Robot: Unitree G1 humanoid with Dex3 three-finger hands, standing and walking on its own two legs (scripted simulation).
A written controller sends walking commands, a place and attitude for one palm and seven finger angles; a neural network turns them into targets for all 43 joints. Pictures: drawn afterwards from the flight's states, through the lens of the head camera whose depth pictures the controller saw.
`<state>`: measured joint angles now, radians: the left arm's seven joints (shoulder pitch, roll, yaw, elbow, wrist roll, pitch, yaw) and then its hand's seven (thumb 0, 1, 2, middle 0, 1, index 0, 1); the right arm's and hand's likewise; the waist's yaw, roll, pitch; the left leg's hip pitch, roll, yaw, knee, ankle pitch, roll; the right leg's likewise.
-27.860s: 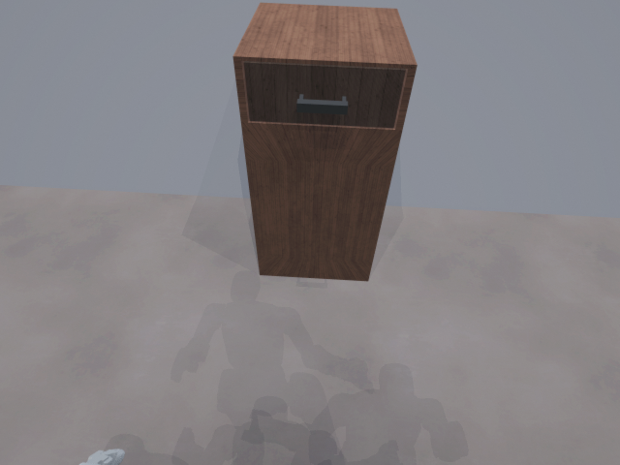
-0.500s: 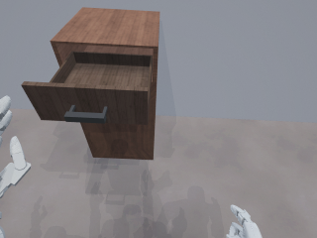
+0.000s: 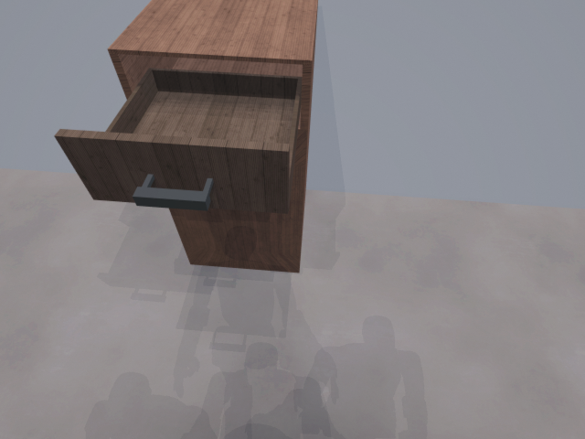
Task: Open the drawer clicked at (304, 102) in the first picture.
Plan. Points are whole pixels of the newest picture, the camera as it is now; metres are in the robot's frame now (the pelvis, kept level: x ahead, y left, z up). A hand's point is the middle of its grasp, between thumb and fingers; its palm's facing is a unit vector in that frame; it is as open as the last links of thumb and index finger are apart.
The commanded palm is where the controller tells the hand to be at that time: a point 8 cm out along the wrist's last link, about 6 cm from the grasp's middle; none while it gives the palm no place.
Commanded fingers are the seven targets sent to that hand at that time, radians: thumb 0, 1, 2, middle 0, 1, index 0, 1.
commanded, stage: let the arm hang, fingers relaxed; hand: left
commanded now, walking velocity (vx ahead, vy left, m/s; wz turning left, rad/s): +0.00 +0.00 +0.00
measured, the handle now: (176, 190) +0.50 +0.24 +0.01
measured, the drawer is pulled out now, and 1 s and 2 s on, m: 0.29 0.29 0.29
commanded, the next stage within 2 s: look to check the result in 0.60 s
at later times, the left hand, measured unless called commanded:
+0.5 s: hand out of the picture +0.01 +0.16 -0.17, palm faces +0.01 -0.98 -0.21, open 7.3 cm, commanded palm none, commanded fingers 0.00 0.90 0.90 -0.20 -0.30 -0.20 -0.30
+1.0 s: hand out of the picture +0.01 +0.17 -0.17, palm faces +0.01 -0.97 -0.23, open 7.3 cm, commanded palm none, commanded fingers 0.00 0.90 0.90 -0.20 -0.30 -0.20 -0.30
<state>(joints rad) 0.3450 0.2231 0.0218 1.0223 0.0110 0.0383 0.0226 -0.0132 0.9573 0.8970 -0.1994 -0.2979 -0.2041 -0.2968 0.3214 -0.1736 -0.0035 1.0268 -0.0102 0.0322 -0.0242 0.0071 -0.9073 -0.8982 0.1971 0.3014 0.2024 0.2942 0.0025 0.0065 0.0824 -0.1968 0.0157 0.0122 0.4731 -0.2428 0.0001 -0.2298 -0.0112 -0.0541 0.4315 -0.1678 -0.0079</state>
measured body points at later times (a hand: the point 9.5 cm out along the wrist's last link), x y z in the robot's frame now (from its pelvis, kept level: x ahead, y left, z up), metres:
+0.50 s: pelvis -0.01 -0.01 +0.00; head +0.00 -0.02 +0.45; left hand +0.01 +0.21 -0.15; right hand -0.04 -0.22 -0.16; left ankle +0.01 +0.12 -0.74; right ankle +0.04 -0.12 -0.74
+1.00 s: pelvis +0.00 -0.02 +0.00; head +0.02 -0.02 +0.45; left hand +0.01 +0.22 -0.15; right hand -0.03 -0.24 -0.16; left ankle +0.01 +0.12 -0.74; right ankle +0.04 -0.12 -0.74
